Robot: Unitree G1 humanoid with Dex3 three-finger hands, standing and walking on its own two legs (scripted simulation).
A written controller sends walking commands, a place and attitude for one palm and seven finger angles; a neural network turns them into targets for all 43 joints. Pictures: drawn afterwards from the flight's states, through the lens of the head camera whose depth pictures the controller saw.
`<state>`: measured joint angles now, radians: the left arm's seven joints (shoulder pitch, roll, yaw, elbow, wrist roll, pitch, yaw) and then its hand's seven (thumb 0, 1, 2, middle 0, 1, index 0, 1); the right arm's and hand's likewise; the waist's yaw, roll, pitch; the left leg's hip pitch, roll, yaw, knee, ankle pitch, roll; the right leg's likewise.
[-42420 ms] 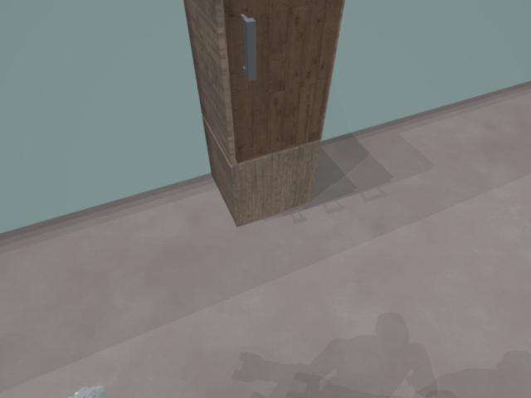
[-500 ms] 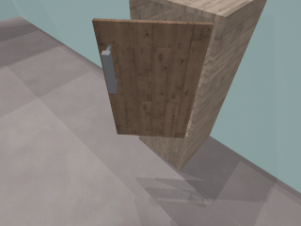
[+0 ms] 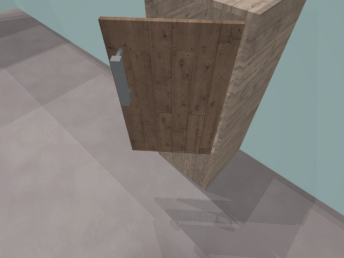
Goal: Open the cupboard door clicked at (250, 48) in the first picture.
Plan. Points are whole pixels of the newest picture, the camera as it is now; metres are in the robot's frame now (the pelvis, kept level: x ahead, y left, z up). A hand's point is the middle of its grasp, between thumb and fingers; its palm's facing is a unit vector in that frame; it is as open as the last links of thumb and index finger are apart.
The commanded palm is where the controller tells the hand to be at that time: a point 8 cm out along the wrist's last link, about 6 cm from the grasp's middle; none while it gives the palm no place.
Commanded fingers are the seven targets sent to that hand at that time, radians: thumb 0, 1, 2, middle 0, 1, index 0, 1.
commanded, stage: look again from close up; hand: left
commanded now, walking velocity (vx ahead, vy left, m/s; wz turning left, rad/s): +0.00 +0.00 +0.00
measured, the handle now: (123, 78) +0.58 +0.18 +0.09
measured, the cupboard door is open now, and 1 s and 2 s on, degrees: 38 38 38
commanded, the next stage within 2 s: raise the hand with hooked fingers in 0.42 s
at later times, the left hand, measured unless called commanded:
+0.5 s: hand out of the picture +0.08 +0.18 -0.17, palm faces -0.02 -0.97 -0.25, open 7.4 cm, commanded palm none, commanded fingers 0.00 0.90 0.90 -0.20 -0.30 -0.20 -0.30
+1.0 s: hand (88, 236) +0.17 +0.20 -0.03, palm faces +0.07 -1.00 -0.01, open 8.9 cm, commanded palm +0.16 +0.26 -0.01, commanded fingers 0.00 0.32 0.65 -0.24 -0.68 -0.24 -0.68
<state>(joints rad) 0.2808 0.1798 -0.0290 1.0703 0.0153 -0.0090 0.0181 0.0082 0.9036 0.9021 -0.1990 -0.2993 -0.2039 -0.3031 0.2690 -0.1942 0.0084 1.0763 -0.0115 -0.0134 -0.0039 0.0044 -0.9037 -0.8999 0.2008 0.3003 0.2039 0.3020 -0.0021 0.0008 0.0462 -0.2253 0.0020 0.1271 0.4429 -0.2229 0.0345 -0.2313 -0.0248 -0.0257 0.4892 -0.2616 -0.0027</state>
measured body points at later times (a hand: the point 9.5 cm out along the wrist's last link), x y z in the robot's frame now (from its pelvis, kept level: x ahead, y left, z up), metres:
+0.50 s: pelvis +0.04 -0.02 +0.00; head +0.05 -0.02 +0.45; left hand +0.08 +0.23 -0.15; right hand +0.08 -0.26 -0.15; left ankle +0.01 +0.10 -0.74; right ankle +0.00 -0.12 -0.74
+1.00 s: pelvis -0.02 -0.04 -0.07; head +0.03 -0.03 +0.38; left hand +0.16 +0.25 -0.03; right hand +0.22 -0.27 -0.12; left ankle +0.01 +0.10 -0.74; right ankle +0.00 -0.12 -0.74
